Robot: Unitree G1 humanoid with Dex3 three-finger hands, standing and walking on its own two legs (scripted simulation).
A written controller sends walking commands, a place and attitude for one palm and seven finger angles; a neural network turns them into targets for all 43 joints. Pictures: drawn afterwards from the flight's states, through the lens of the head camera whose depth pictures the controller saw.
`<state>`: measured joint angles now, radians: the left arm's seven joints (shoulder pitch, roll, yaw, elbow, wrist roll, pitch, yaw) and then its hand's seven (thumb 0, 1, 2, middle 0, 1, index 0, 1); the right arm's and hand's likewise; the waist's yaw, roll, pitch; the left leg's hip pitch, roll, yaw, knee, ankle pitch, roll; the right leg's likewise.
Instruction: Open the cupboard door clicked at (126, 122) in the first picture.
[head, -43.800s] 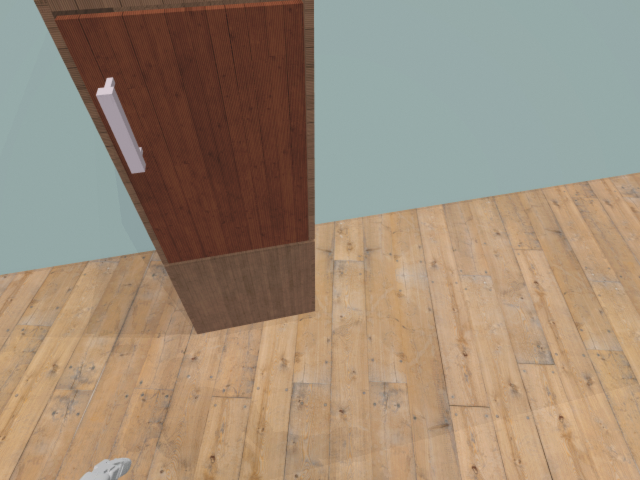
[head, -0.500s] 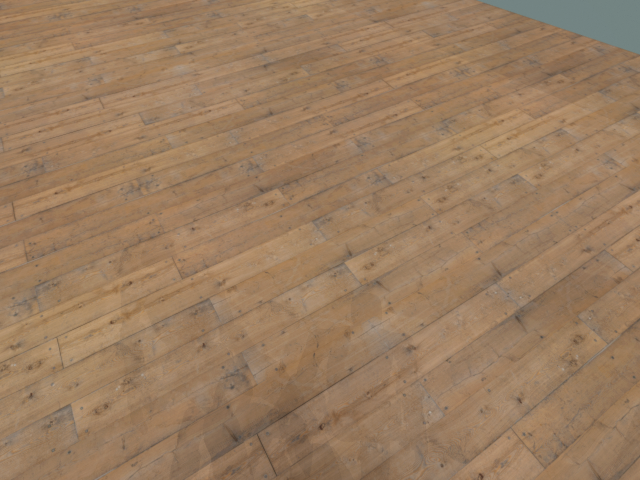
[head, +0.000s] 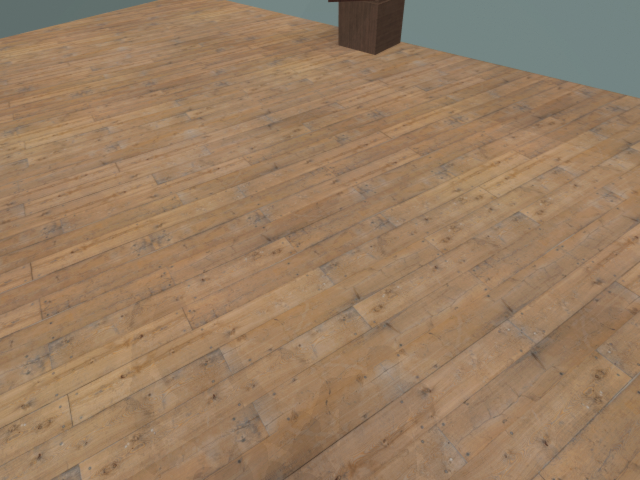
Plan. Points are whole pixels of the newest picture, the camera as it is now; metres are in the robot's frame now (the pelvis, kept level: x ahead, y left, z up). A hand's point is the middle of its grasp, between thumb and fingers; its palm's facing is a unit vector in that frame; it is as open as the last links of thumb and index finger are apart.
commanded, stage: come to a stop and stand still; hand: left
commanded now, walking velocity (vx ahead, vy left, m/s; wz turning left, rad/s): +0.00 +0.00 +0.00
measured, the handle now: out of the picture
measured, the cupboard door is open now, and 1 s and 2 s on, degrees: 43 43 43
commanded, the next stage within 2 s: look again from close up in 0.62 s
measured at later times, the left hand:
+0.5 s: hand out of the picture +0.02 +0.23 -0.15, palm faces -0.01 -0.94 -0.35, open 16.6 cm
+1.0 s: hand out of the picture +0.08 +0.20 -0.14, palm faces +0.01 -0.95 -0.33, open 16.3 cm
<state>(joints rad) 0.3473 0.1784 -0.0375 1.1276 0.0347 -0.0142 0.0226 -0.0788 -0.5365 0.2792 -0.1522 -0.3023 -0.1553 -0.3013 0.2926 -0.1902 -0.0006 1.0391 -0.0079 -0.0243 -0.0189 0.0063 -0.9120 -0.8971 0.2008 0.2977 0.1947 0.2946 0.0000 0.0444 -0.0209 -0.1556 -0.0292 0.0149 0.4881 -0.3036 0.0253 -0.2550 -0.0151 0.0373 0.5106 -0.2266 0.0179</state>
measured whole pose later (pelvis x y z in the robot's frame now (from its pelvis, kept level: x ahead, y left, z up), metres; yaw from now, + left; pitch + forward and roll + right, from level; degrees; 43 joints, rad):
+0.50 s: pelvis +0.00 -0.02 +0.00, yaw +0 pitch -2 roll +1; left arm 0.23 0.30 0.00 1.10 0.01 -0.01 0.01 -0.05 -0.56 0.28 -0.15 -0.30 -0.16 -0.30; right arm 0.23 -0.28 0.00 1.09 -0.01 -0.02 -0.01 0.01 -0.91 -0.90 0.20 0.30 0.20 0.29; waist 0.00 0.02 0.03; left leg -0.13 -0.01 0.00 0.42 -0.26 0.00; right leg -0.24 0.00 0.02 0.46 -0.19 -0.01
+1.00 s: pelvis +0.00 -0.03 +0.01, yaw +1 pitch -1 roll +1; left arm 0.13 0.29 0.01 1.06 0.00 -0.02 0.01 0.01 -0.50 0.30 -0.15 -0.30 -0.16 -0.30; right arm 0.20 -0.28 0.01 1.10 -0.02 -0.02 -0.01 0.01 -0.91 -0.90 0.20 0.30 0.20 0.29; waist -0.01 0.02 0.04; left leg -0.13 0.00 -0.01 0.38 -0.24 -0.02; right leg -0.23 0.01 0.01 0.43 -0.18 -0.02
